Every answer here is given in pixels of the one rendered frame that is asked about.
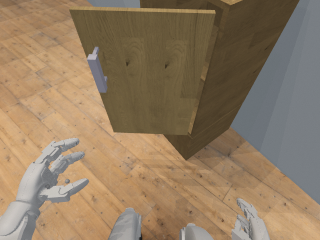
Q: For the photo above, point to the robot left forearm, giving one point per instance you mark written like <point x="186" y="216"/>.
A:
<point x="19" y="221"/>

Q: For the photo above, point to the cupboard door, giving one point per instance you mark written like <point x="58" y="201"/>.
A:
<point x="153" y="59"/>

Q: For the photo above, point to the handle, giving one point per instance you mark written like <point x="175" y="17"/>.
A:
<point x="97" y="72"/>

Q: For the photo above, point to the robot left hand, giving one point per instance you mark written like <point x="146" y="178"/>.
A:
<point x="32" y="185"/>

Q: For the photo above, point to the robot left thigh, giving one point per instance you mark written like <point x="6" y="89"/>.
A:
<point x="127" y="227"/>

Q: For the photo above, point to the robot right hand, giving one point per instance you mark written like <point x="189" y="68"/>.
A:
<point x="254" y="229"/>

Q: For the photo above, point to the robot thigh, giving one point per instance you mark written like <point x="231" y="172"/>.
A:
<point x="194" y="233"/>
<point x="127" y="227"/>

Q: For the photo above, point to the robot right thigh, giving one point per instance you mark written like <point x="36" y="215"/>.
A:
<point x="194" y="233"/>

